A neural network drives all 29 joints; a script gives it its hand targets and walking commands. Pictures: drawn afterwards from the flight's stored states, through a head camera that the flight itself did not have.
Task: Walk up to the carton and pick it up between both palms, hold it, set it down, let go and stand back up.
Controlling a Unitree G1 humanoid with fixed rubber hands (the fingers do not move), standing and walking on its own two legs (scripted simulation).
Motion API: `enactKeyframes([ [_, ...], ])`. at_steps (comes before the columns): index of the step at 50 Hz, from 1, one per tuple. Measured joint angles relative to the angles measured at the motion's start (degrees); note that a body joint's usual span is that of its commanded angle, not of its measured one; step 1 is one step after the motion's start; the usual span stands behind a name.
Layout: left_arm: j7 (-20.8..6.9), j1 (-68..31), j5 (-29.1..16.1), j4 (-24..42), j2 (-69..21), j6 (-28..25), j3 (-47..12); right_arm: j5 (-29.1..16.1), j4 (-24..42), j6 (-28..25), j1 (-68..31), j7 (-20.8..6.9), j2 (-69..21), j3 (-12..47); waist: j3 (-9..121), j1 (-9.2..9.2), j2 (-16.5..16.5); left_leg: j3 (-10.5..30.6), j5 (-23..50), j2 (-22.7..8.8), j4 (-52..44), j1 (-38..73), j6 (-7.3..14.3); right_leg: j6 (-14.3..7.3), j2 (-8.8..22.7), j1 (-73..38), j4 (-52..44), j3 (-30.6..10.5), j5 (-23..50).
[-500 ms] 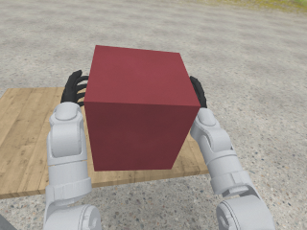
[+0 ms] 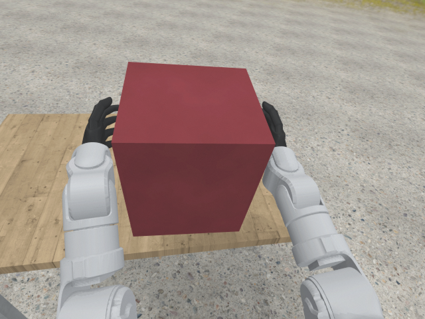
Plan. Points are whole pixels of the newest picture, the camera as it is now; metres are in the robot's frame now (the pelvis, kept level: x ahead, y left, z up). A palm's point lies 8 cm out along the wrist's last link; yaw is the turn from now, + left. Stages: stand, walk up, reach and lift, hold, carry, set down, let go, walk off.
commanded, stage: hold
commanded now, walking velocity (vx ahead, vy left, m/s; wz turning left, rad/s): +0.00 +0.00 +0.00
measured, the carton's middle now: (188, 154) +0.38 +0.01 +0.15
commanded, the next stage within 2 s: none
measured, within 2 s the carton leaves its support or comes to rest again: neither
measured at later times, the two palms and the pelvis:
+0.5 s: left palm (98, 138) +0.35 +0.16 +0.21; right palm (277, 145) +0.35 -0.15 +0.20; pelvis -0.01 +0.00 +0.00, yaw -1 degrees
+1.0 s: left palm (97, 144) +0.35 +0.16 +0.20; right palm (276, 148) +0.35 -0.14 +0.19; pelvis -0.01 +0.00 +0.00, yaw -1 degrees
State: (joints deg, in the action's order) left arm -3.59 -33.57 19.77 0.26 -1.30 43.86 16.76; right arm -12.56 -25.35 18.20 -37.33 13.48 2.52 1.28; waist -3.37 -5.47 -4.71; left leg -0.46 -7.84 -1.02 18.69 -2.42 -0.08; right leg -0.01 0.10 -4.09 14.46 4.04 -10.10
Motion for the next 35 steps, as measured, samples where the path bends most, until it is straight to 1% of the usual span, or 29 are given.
enactKeyframes([
  [7, 0.71, 1.93, -0.09, 3.91, -0.57, 1.30, -1.28, -1.74, 2.83, 0.29, 1.57, 0.05, 0.80, 0.88, -0.39, -0.62, -0.03, -0.24, -0.24, -0.11, 0.42, 0.14, 0.03, 0.07, -0.10, -0.22, -0.02, -0.31, 0.13],
  [11, 1.07, 1.95, -0.03, 4.72, -1.02, 1.86, -1.51, -1.98, 3.50, 0.49, 1.86, -0.13, 1.12, 0.82, -0.32, -0.31, 0.81, -0.56, 0.03, -0.16, 0.24, 0.19, 0.10, 0.06, -0.12, 0.06, 0.19, -0.65, 0.33],
  [18, 1.05, -1.29, 0.29, -0.14, -1.16, 1.63, 0.12, 0.82, -0.41, 0.85, -0.44, -1.27, 0.24, -1.41, 0.42, 0.94, 2.12, -1.04, 1.19, -0.08, -1.08, 0.17, 0.20, -0.03, 0.01, 1.26, 1.05, -1.09, 0.48],
  [23, 0.59, -3.82, 0.06, -3.96, -0.37, 0.49, 1.41, 2.63, -3.13, 0.46, -2.44, -1.39, -0.53, -2.76, 0.72, 1.48, 2.22, -0.89, 1.70, -0.21, -1.62, 0.02, 0.06, -0.23, -0.14, 1.57, 0.96, -0.92, 0.67],
  [29, -0.32, -4.46, 0.41, -5.49, 0.20, -0.48, 2.23, 2.88, -4.57, 0.13, -3.54, -0.95, -0.82, -2.67, 0.41, 1.08, 1.18, -0.43, 1.61, -0.25, -1.67, 0.53, -0.16, -0.38, -0.24, 0.75, 0.62, -0.44, 0.56],
  [35, -0.49, -2.19, 0.39, -3.69, 0.23, -0.60, 1.41, 1.22, -3.49, -0.07, -2.18, -0.33, -0.39, -1.01, 0.20, 0.47, 0.14, -0.20, 0.90, -0.22, -0.99, 1.01, -0.23, -0.34, -0.24, -0.21, 0.45, -0.23, 0.21],
])
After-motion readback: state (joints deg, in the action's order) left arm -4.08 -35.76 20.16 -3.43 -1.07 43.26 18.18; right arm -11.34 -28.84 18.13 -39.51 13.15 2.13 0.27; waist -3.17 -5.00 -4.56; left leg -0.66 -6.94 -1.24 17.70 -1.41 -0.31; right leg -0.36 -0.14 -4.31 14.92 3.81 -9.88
